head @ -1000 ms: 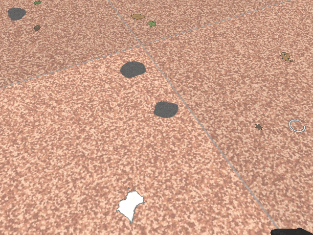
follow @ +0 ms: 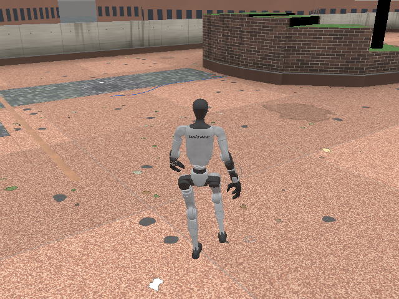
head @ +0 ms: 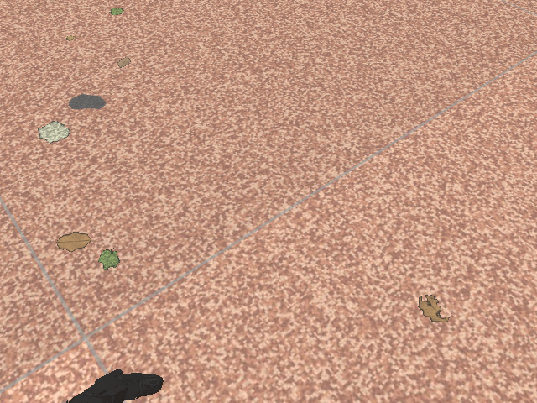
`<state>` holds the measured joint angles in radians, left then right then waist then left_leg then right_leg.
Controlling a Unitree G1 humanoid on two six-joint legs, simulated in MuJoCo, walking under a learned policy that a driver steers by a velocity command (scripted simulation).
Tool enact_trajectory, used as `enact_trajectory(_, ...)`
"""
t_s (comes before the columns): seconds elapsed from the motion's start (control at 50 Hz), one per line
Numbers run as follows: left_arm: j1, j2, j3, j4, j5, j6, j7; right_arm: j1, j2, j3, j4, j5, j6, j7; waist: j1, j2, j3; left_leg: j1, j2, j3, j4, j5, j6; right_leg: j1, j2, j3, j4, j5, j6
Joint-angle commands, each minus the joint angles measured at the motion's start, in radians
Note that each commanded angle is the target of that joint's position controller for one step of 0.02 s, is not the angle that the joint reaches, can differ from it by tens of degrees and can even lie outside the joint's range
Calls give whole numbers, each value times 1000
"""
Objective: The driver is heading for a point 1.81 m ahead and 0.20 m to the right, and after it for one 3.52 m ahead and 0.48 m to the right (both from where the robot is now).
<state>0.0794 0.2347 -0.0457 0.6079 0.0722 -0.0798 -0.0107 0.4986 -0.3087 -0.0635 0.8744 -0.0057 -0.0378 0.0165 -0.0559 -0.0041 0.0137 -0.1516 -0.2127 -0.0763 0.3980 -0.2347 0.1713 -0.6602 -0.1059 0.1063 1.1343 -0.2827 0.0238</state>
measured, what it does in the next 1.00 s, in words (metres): walks ahead: right foot, then left foot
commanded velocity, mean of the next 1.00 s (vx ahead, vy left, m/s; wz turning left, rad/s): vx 1.00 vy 0.00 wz -0.12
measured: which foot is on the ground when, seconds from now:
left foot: down 0.00-0.20, up 0.22-0.60, down 0.62-1.00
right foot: up 0.00-0.20, down 0.22-0.64, up 0.66-1.00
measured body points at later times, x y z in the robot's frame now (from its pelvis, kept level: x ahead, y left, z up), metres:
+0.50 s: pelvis +0.48 -0.03 +0.00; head +0.50 -0.03 +0.45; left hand +0.32 +0.22 -0.11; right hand +0.78 -0.19 -0.05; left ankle +0.58 +0.13 -0.68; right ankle +0.40 -0.16 -0.74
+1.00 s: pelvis +0.94 +0.02 -0.03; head +0.97 +0.01 +0.42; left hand +1.23 +0.22 -0.08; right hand +0.84 -0.25 -0.16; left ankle +0.73 +0.15 -0.73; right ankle +1.14 -0.08 -0.70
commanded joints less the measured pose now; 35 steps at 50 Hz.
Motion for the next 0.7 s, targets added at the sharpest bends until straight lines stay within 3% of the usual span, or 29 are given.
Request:
enact_trajectory(0.02,-100,99,15,-102,-16,8,-13,-82,-152,-39,-100,10,-38,-5,40,4,117,-284,193,-276,-272,165,123,109,16,-109,-274,207,34)
enact_trajectory(0.08,-171,91,12,-119,-35,1,-15,-25,-171,-53,-87,21,-36,1,-34,47,59,-149,196,-283,-225,410,66,181,70,-128,-471,398,21)
enact_trajectory(0.14,-165,116,22,-118,-35,-10,-6,-20,-180,-59,-82,16,-35,-13,-37,61,15,22,231,-290,-139,580,26,250,98,-116,-620,396,-11)
enact_trajectory(0.16,-110,142,35,-98,-32,-14,1,-19,-193,-60,-77,12,-39,-17,-14,62,-31,83,242,-288,-60,734,7,321,123,-121,-637,352,-26)
enact_trajectory(0.18,15,184,56,-61,-35,-18,11,-29,-219,-63,-73,-1,-42,-18,47,66,-116,133,253,-280,87,865,-11,438,148,-122,-624,258,-46)
enact_trajectory(0.2,207,216,77,-10,-40,-21,26,-80,-234,-64,-80,-11,-46,-16,166,66,-203,93,238,-250,301,855,-29,619,119,-123,-624,207,-64)
enact_trajectory(0.22,423,268,103,34,-27,-23,47,-118,-167,-46,-96,-22,-57,-17,262,24,-308,-63,210,-202,601,654,-33,854,-13,8,-565,-38,-91)
enact_trajectory(0.24,435,363,128,53,14,-24,46,37,12,-3,-132,20,-61,-13,131,-326,-426,-399,63,-96,945,-211,-74,1113,-320,574,-695,-265,-214)
enact_trajectory(0.26,385,330,139,55,-13,-13,29,32,-52,9,-124,8,-54,-14,135,-319,-425,-561,99,-75,1051,-201,-60,1088,-327,863,-838,-449,-277)
enact_trajectory(0.28,286,224,123,47,-21,-13,21,-116,-98,2,-128,-11,-47,-14,139,-145,-226,-611,169,-62,1022,-85,-60,926,-261,666,-859,-437,-254)
enact_trajectory(0.3,259,172,114,67,-23,-15,14,-208,-103,4,-147,-23,-45,-3,136,-26,-128,-591,194,-50,965,-31,-65,790,-210,503,-860,-284,-236)
enact_trajectory(0.32,275,153,109,96,-18,-19,13,-269,-92,8,-168,-30,-41,9,127,-4,-71,-577,211,-53,920,-35,-68,705,-166,388,-866,-144,-213)
enact_trajectory(0.34,308,124,99,134,-21,-25,15,-282,-68,15,-189,-38,-32,21,100,-36,-37,-563,220,-61,889,-50,-73,641,-132,313,-882,-65,-203)
enact_trajectory(0.38,364,100,92,189,-42,-40,10,-309,-33,32,-218,-44,-18,29,69,-85,-9,-582,229,-65,820,-98,-85,608,-109,255,-915,50,-206)
enact_trajectory(0.42,375,125,96,211,-63,-47,8,-399,-33,47,-274,-63,-17,37,45,-89,44,-635,270,3,691,-68,-112,562,-92,211,-983,104,-229)
enact_trajectory(0.46,341,148,105,204,-62,-44,8,-505,-29,67,-323,-55,-31,51,42,-68,87,-535,290,48,457,88,-138,445,-43,134,-1047,161,-227)
enact_trajectory(0.48,329,166,113,200,-65,-44,6,-535,-18,78,-329,-44,-36,61,45,-60,94,-400,270,74,329,176,-145,360,-13,85,-1077,210,-212)
enact_trajectory(0.5,340,199,122,204,-73,-46,2,-548,-13,81,-326,-33,-38,67,51,-63,88,-265,242,107,280,234,-146,301,-23,78,-1117,288,-214)
enact_trajectory(0.52,352,227,130,208,-78,-47,-3,-548,-29,77,-320,-27,-37,62,50,-66,83,-197,228,116,261,268,-145,312,-43,86,-1127,365,-214)
enact_trajectory(0.56,386,244,132,226,-81,-44,-8,-534,-73,60,-310,-29,-37,39,44,-48,47,-142,206,117,203,244,-130,444,-55,70,-1026,610,-198)
enact_trajectory(0.58,409,258,134,240,-79,-41,-8,-468,-98,46,-289,-37,-40,24,14,-44,-17,-62,179,120,182,177,-118,510,-46,49,-881,781,-182)
enact_trajectory(0.6,414,272,137,248,-76,-34,-5,-312,-117,31,-238,-46,-43,7,-60,-37,-109,115,156,127,167,124,-108,495,-17,27,-654,842,-163)
enact_trajectory(0.62,399,261,135,242,-76,-33,-4,-154,-156,10,-201,-60,-46,-14,-140,-38,-191,341,246,57,186,65,-99,337,26,24,-390,682,-148)
enact_trajectory(0.64,403,138,110,209,-64,-34,1,20,-240,-16,-185,-84,-52,-33,-163,138,-336,521,528,-254,145,-296,-85,178,97,-11,-14,104,-146)
enact_trajectory(0.66,490,84,97,163,-113,-24,2,-28,-279,-26,-199,-78,-39,-33,-71,332,-455,572,715,-757,-97,-520,-10,-18,162,-13,251,-172,-140)
enact_trajectory(0.68,392,151,109,173,-87,-8,10,-134,-188,-18,-209,-59,-33,-31,-52,179,-269,437,651,-674,-136,-564,-3,-122,86,-20,289,-69,-146)
enact_trajectory(0.7,312,148,109,169,-72,2,3,-192,-107,-1,-204,-48,-40,-28,-40,99,-130,308,605,-484,-122,-396,-8,-140,50,-32,241,0,-141)
Keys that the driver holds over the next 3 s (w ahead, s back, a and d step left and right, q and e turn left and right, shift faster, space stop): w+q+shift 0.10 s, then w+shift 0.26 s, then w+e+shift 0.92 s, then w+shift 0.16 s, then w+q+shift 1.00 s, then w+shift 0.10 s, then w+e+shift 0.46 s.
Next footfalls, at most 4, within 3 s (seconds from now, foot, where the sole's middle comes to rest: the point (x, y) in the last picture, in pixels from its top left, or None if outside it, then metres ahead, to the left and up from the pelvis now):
0.22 right None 0.44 -0.15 -0.77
0.62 left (211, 312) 0.76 0.16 -0.77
1.06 right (279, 194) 1.18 -0.06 -0.77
1.48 left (280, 108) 1.63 -0.10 -0.77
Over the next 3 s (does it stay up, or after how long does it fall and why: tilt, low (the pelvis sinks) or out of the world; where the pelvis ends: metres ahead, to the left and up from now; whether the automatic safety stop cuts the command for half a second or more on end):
stays up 2.76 -0.37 0.01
